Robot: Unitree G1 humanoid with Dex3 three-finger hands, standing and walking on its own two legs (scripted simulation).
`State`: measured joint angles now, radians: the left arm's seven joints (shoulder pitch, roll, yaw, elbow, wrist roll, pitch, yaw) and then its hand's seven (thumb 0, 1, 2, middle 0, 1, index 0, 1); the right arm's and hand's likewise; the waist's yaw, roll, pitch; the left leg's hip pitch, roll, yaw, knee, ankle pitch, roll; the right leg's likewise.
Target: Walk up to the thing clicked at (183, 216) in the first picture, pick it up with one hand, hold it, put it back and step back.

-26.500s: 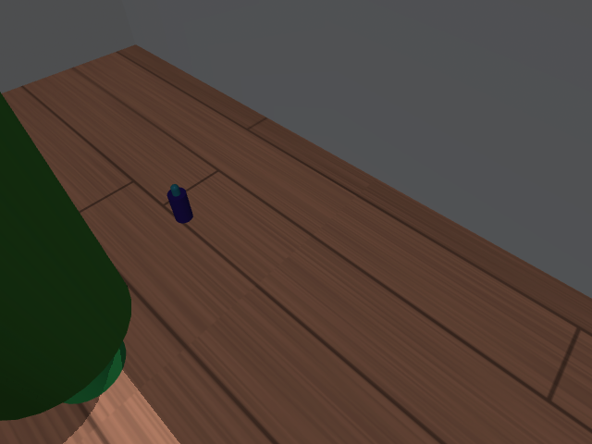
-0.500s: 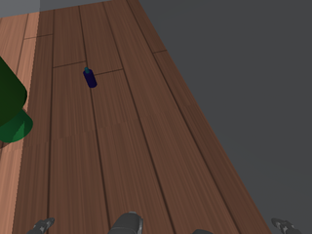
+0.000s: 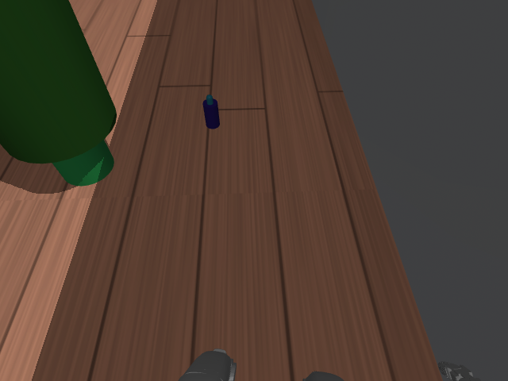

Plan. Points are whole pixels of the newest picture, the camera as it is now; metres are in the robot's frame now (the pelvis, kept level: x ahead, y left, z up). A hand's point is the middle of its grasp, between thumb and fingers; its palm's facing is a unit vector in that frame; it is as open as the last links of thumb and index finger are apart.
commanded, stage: walk up
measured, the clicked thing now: (211, 110) +1.47 +0.27 -0.64
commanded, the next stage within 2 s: stand in 0.90 s
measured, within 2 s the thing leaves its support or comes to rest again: neither
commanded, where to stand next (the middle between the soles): +0.07 -0.01 m, yaw +4 degrees
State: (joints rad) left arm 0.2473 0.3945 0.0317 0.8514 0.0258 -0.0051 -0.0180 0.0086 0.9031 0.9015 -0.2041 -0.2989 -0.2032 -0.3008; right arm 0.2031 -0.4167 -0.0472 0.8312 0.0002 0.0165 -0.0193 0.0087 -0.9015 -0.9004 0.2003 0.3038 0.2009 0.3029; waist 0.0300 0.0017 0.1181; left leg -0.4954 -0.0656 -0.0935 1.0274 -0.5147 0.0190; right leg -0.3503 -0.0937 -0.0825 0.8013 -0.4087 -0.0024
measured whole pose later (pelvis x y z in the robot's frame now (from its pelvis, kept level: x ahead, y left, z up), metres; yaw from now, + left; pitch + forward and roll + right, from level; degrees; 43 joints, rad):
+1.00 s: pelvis +0.02 +0.00 +0.04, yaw +6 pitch -2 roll +0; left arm 0.07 0.38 0.00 1.13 0.00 -0.01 -0.02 0.01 0.90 0.90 -0.20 -0.30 -0.20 -0.30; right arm 0.06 -0.36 0.00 1.14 0.00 -0.02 0.00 0.01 -0.90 -0.90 0.20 0.30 0.20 0.30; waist 0.00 -0.01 0.06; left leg -0.18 -0.01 -0.08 0.39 -0.17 -0.02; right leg -0.12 -0.05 -0.07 0.37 -0.21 0.03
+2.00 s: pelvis +0.03 -0.01 +0.04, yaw +4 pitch -2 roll +0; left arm 0.09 0.36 0.00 1.13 0.00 -0.01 -0.01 0.01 0.90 0.90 -0.20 -0.30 -0.20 -0.30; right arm 0.07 -0.35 0.00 1.15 0.00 -0.01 0.01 0.01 -0.90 -0.90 0.20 0.30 0.20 0.30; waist 0.00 0.00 0.05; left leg -0.13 0.03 -0.05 0.32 -0.16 -0.04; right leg -0.09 -0.02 -0.05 0.32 -0.20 0.01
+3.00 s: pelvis +0.03 -0.01 +0.04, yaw +4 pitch -2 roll +0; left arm 0.12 0.36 0.00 1.12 0.01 -0.01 -0.01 0.01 0.90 0.90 -0.20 -0.30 -0.20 -0.30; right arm 0.11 -0.35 0.00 1.14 0.00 -0.01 0.01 0.01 -0.90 -0.90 0.20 0.30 0.20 0.30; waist 0.00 0.00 0.05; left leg -0.13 0.02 -0.04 0.32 -0.16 -0.03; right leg -0.09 -0.02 -0.04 0.31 -0.20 0.01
